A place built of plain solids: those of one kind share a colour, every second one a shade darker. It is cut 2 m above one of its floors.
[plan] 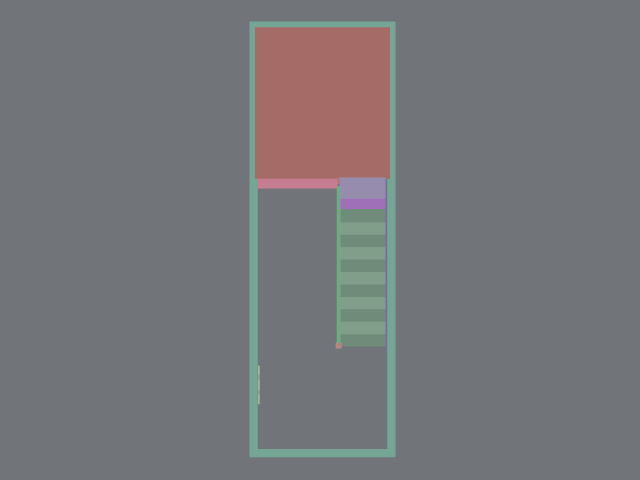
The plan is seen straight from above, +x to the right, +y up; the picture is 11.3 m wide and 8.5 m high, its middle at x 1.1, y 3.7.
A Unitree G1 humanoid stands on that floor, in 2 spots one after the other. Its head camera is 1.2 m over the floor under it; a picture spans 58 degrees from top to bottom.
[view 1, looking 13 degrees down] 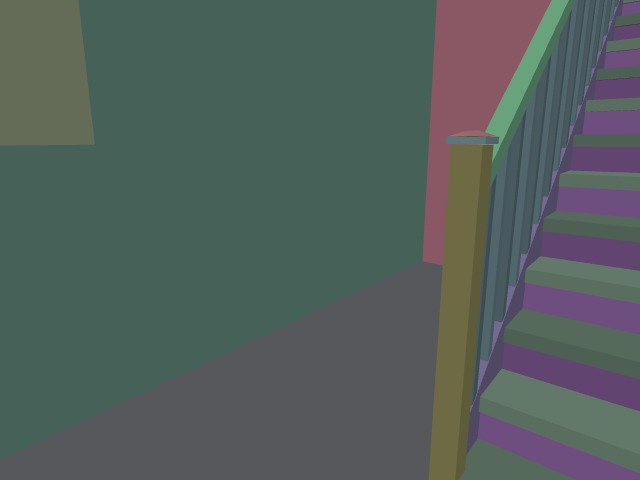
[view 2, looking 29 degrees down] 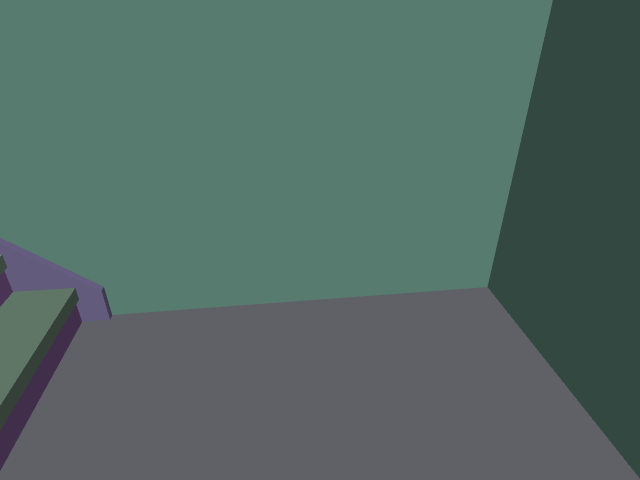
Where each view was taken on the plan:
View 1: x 1.85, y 0.67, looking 129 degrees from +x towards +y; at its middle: wall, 3.03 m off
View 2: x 0.70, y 1.00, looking -7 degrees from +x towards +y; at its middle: wall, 1.83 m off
